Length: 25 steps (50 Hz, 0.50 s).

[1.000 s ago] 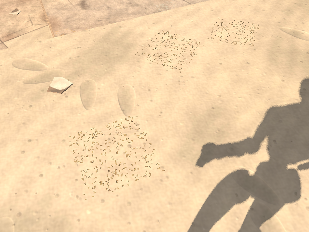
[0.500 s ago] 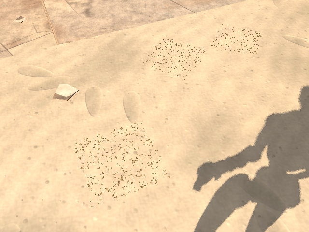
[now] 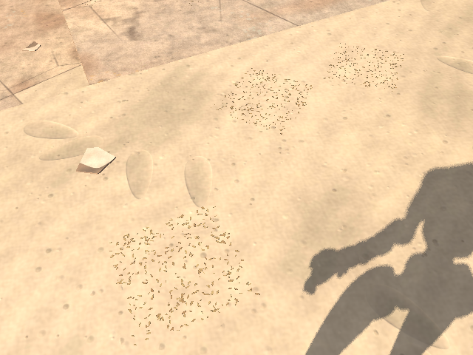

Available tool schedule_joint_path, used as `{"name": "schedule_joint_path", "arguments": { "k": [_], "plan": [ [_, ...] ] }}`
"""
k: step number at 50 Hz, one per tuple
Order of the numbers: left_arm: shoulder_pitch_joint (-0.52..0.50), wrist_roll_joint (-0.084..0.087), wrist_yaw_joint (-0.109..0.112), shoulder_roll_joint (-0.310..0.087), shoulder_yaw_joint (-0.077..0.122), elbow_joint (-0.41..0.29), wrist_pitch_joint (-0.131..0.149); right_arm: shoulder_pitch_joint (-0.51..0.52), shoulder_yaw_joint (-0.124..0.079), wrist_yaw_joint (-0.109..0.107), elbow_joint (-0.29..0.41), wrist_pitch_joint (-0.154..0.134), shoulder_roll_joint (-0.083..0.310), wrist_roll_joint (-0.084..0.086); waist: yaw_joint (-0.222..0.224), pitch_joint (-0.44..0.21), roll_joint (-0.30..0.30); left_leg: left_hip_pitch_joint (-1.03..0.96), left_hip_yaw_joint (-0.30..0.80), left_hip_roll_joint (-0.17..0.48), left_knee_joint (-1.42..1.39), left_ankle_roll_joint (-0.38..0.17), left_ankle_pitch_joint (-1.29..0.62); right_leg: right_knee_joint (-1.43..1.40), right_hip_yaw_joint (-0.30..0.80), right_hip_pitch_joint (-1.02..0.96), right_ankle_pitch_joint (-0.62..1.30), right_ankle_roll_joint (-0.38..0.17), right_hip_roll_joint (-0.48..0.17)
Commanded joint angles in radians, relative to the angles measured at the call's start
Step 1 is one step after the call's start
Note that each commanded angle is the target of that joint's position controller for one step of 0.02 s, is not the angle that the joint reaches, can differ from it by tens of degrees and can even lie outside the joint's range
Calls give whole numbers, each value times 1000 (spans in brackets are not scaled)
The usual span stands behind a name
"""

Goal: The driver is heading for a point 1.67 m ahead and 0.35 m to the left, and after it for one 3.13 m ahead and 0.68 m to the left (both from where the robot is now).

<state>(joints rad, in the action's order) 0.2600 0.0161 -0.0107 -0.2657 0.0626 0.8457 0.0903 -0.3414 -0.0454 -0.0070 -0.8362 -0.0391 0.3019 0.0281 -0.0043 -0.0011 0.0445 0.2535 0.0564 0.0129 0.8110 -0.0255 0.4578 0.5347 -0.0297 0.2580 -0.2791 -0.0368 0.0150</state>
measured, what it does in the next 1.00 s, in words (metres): walks ahead: left foot, then right foot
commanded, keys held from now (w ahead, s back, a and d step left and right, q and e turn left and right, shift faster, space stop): w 1.00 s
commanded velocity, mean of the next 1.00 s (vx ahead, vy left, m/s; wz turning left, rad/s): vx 0.47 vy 0.00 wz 0.00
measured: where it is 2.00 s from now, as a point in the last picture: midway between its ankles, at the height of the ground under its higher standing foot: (254, 191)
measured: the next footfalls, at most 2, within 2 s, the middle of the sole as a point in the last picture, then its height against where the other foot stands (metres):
left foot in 0.42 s outside the picture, level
right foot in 0.98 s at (296, 292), level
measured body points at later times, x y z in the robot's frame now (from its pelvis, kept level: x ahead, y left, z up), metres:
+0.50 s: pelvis +0.26 +0.04 -0.01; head +0.30 +0.04 +0.43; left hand +0.23 +0.31 -0.15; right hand +0.47 -0.21 -0.10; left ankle +0.37 +0.12 -0.73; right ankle +0.05 -0.10 -0.66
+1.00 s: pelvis +0.55 -0.01 -0.01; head +0.58 -0.02 +0.44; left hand +0.77 +0.22 -0.09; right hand +0.52 -0.29 -0.15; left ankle +0.37 +0.12 -0.72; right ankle +0.67 -0.11 -0.74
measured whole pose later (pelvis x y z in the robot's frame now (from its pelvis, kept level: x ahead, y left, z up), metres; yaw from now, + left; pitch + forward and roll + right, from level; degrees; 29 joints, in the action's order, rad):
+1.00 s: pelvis +0.55 -0.01 -0.01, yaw +0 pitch +2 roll +1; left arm 0.03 0.01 -0.04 -0.25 0.02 0.73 0.10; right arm -0.39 -0.05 0.00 -0.92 -0.04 0.30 0.01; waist -0.07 0.03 0.00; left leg 0.00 -0.02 -0.01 0.50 -0.02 0.44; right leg 0.52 -0.03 0.49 -0.07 -0.05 -0.02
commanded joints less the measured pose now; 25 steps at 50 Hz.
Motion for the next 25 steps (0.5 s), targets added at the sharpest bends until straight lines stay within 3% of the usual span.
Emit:
{"name": "schedule_joint_path", "arguments": {
  "k": [1,3,4,7,11,15,17,19,20,21,22,23,24,25],
  "plan": [
    [140,-6,-7,-140,22,-17,23,126,-21,7,138,-58,110,23,66,101,-172,612,44,54,354,-41,-49,-385,601,-338,-367,-213,-356],
    [82,-15,-10,-113,6,-31,19,137,-26,14,124,-65,97,-4,40,102,-128,575,27,101,293,-40,-193,-397,428,-296,-118,-161,-280],
    [87,-18,-8,-94,-2,-28,15,139,-24,23,120,-62,81,-8,35,90,-137,539,12,111,271,-32,-245,-405,356,-276,-8,-146,-249],
    [141,-13,2,-104,-5,-5,7,183,-16,32,136,-51,47,-16,45,80,-121,541,-37,104,174,13,-345,-412,228,-269,253,-157,-214],
    [174,-12,21,-127,-7,14,-3,337,5,38,194,-54,3,-13,80,106,-119,448,-79,66,-111,42,-501,-437,129,-202,322,-145,-179],
    [219,2,25,-145,-2,43,-8,428,7,55,232,-62,13,-3,86,140,-119,399,-70,40,-255,15,-548,-436,121,-251,325,-145,-229],
    [211,6,27,-154,5,49,-16,434,2,64,242,-67,33,-4,62,129,-119,391,-60,34,-290,-17,-503,-390,117,-328,412,-130,-260],
    [191,-2,29,-178,14,45,-26,365,-12,64,228,-66,68,-7,11,59,-146,280,-84,-6,-290,-51,-428,-278,106,-386,691,-109,-266],
    [179,-10,30,-188,18,42,-35,260,-29,57,200,-64,98,-7,-46,-19,-160,141,-112,-40,-289,-76,-403,-145,89,-390,874,-96,-248],
    [170,-17,32,-177,12,34,-44,94,-49,46,152,-58,136,-6,-127,-126,-147,-97,-117,-42,-293,-106,-424,63,57,-307,915,-67,-202],
    [196,-39,34,-131,-6,6,-43,-82,-65,32,117,-51,207,-20,-165,-283,-13,-438,127,164,-248,-167,-414,391,34,-56,558,-42,-139],
    [361,-21,17,25,-47,15,-22,-107,-68,46,92,-53,240,-26,-61,-434,278,-713,652,375,-418,-327,-99,715,106,297,-262,10,63],
    [267,9,11,-104,-19,21,1,-73,-44,44,96,-55,134,-18,-102,-338,154,-633,696,342,-523,-278,19,811,200,403,-277,-8,14],
    [143,33,7,-157,-2,-21,15,13,-34,40,103,-56,107,-17,-88,-165,86,-475,527,316,-542,-237,-41,807,161,456,-184,-18,-36]
  ]
}}
Keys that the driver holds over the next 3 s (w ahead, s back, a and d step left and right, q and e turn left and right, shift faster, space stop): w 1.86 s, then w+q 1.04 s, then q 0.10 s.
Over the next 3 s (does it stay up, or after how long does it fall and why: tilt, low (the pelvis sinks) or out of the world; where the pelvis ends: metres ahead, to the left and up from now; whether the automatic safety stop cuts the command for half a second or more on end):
stays up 1.59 0.16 0.01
